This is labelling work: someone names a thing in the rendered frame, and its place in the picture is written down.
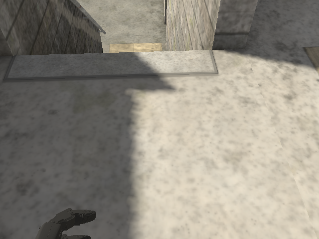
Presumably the left robot hand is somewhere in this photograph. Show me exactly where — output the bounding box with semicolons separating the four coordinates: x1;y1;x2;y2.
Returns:
35;208;97;239

